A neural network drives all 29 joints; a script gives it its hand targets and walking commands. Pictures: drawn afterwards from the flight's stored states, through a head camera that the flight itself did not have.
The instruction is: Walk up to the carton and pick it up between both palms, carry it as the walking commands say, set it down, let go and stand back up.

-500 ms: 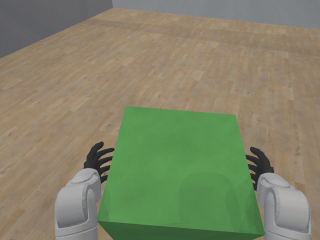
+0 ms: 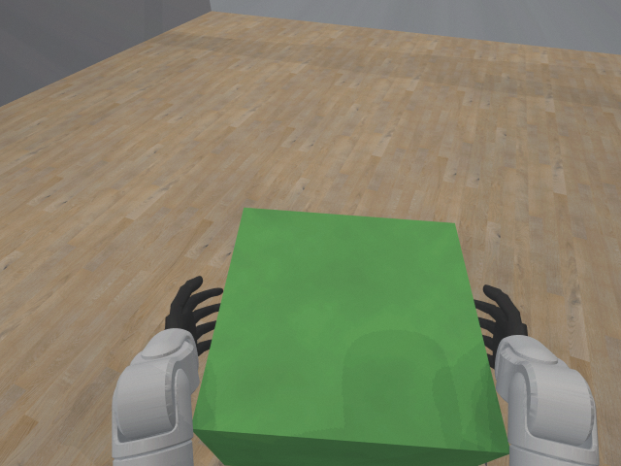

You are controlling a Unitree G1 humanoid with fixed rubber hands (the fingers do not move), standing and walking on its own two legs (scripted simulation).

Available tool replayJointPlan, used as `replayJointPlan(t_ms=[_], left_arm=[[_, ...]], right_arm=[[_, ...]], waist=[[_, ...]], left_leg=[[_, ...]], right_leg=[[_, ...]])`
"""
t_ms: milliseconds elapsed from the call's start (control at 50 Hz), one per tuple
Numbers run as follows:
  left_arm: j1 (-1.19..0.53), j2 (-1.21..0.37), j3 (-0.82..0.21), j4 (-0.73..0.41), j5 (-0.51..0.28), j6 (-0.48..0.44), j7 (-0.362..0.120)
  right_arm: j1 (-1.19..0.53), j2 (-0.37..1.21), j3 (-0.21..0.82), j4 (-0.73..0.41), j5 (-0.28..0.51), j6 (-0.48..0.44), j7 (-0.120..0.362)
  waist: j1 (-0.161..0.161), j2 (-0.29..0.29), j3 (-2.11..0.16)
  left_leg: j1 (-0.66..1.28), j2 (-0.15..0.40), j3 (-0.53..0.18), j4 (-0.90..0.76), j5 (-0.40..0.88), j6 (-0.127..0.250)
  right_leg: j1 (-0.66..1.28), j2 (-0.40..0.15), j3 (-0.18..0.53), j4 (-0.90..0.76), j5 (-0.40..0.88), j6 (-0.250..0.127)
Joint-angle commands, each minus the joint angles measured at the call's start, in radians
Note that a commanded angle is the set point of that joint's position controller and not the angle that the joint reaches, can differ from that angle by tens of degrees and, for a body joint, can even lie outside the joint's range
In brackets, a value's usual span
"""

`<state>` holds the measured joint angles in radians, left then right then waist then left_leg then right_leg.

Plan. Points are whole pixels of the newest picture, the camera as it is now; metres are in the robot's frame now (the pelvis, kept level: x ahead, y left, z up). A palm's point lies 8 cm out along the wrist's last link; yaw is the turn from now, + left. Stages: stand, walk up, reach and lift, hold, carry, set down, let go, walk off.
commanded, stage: carry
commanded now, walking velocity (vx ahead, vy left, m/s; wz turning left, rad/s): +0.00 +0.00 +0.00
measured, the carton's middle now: (339, 344) +0.30 +0.00 +0.00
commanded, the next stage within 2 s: hold in 0.74 s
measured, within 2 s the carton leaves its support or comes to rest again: neither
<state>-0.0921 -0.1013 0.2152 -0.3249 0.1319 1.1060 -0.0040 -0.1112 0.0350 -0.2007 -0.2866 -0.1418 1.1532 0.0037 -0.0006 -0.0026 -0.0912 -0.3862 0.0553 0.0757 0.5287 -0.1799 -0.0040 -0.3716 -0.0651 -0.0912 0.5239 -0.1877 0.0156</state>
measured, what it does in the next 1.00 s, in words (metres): stands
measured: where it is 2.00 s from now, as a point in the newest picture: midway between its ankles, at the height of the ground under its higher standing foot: outside the picture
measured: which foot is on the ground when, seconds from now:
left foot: down 0.00-1.00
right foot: down 0.00-1.00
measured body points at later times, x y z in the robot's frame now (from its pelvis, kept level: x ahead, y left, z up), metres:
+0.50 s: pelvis +0.02 +0.00 +0.00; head +0.00 +0.01 +0.45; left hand +0.29 +0.19 +0.07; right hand +0.29 -0.20 +0.07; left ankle +0.06 +0.12 -0.73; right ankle +0.05 -0.13 -0.73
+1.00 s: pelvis +0.02 +0.00 +0.02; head +0.01 +0.00 +0.46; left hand +0.32 +0.18 +0.04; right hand +0.32 -0.20 +0.05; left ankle +0.06 +0.12 -0.73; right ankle +0.05 -0.13 -0.73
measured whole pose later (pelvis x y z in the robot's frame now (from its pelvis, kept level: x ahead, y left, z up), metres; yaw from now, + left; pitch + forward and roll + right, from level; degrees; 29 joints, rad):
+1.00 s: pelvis +0.02 +0.00 +0.02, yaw +2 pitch -4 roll +0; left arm -0.19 -0.14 0.28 0.13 0.27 0.67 -0.04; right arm -0.21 0.08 -0.30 0.15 -0.29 0.66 0.06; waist -0.05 0.00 0.04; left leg -0.12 0.00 0.01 0.32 -0.13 0.00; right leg -0.11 -0.02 0.01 0.34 -0.16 0.01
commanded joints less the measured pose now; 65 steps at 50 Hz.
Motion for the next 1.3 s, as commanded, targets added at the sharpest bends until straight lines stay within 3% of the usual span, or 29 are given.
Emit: replayJointPlan(t_ms=[0, 720, 740, 760, 780, 800, 860, 880, 900, 980, 1040, 1160, 1280], left_arm=[[-0.439, -0.777, -0.760, -0.036, -0.384, 0.020, -0.236], [-0.432, -0.763, -0.739, 0.006, -0.362, -0.022, -0.237], [-0.269, -0.539, -0.373, 0.522, -0.136, -0.131, -0.213], [-0.326, -0.574, -0.445, 0.434, -0.116, -0.258, -0.216], [-0.379, -0.615, -0.485, 0.392, -0.134, -0.330, -0.223], [-0.405, -0.679, -0.562, 0.307, -0.162, -0.380, -0.235], [-0.609, -0.736, -0.621, 0.263, -0.183, -0.462, -0.258], [-0.725, -0.868, -0.759, 0.136, -0.235, -0.493, -0.286], [-0.720, -0.829, -0.685, 0.208, -0.202, -0.501, -0.298], [-0.673, -0.832, -0.539, 0.504, -0.115, -0.491, -0.333], [-0.702, -0.805, -0.444, 0.623, -0.070, -0.503, -0.352], [-0.648, -0.760, -0.348, 0.666, -0.022, -0.540, -0.353], [-0.560, -0.746, -0.398, 0.620, -0.026, -0.635, -0.319]], right_arm=[[-0.506, 0.798, 0.748, -0.153, 0.421, -0.031, 0.253], [-0.515, 0.790, 0.725, -0.109, 0.401, -0.074, 0.254], [-0.347, 0.557, 0.378, 0.339, 0.197, -0.201, 0.229], [-0.380, 0.564, 0.404, 0.286, 0.167, -0.322, 0.218], [-0.431, 0.600, 0.446, 0.239, 0.164, -0.392, 0.224], [-0.457, 0.652, 0.496, 0.193, 0.190, -0.440, 0.239], [-0.668, 0.749, 0.623, 0.165, 0.253, -0.506, 0.291], [-0.573, 0.820, 0.592, 0.277, 0.178, -0.531, 0.302], [-0.596, 0.832, 0.600, 0.292, 0.163, -0.548, 0.316], [-0.661, 0.803, 0.507, 0.451, 0.086, -0.541, 0.343], [-0.673, 0.804, 0.419, 0.598, 0.043, -0.537, 0.363], [-0.602, 0.790, 0.308, 0.672, 0.005, -0.562, 0.376], [-0.498, 0.753, 0.322, 0.591, 0.021, -0.661, 0.359]], waist=[[0.001, -0.004, -0.237], [0.000, -0.001, -0.239], [0.019, -0.002, 0.097], [0.002, 0.043, 0.091], [-0.025, -0.004, 0.010], [-0.037, -0.010, -0.099], [-0.003, -0.006, -0.290], [-0.084, 0.039, -0.294], [-0.038, 0.023, -0.285], [-0.057, -0.017, -0.119], [-0.065, -0.047, -0.042], [-0.080, -0.032, -0.055], [-0.095, 0.011, -0.216]], left_leg=[[0.115, 0.087, -0.091, -0.082, 0.026, 0.040], [0.127, 0.092, -0.080, -0.080, 0.053, 0.033], [0.173, -0.140, -0.082, -0.198, 0.013, 0.012], [0.164, -0.134, -0.088, -0.224, -0.033, 0.017], [0.219, -0.132, -0.094, -0.202, 0.015, 0.028], [0.290, -0.134, -0.109, -0.190, 0.099, 0.029], [0.367, -0.148, -0.120, -0.206, 0.188, 0.016], [0.376, -0.138, -0.140, -0.234, 0.220, -0.002], [0.388, -0.145, -0.146, -0.245, 0.202, 0.003], [0.377, -0.157, -0.126, -0.280, -0.030, 0.011], [0.356, -0.154, -0.112, -0.279, -0.074, 0.015], [0.343, -0.154, -0.117, -0.266, 0.079, 0.009], [0.333, -0.148, -0.149, -0.194, 0.352, -0.001]], right_leg=[[0.082, -0.078, 0.078, -0.085, 0.014, -0.028], [0.084, -0.079, 0.074, -0.083, 0.037, -0.025], [0.199, 0.165, 0.146, -0.236, -0.005, -0.041], [0.192, 0.146, 0.166, -0.246, -0.053, -0.040], [0.213, 0.146, 0.175, -0.228, -0.027, -0.034], [0.264, 0.150, 0.173, -0.221, 0.044, -0.032], [0.352, 0.173, 0.163, -0.235, 0.138, -0.024], [0.398, 0.168, 0.150, -0.206, 0.151, -0.048], [0.364, 0.164, 0.147, -0.207, 0.132, -0.050], [0.284, 0.142, 0.137, -0.265, -0.069, -0.052], [0.248, 0.131, 0.136, -0.295, -0.121, -0.052], [0.257, 0.142, 0.128, -0.284, 0.072, -0.036], [0.225, 0.152, 0.128, -0.206, 0.338, -0.014]])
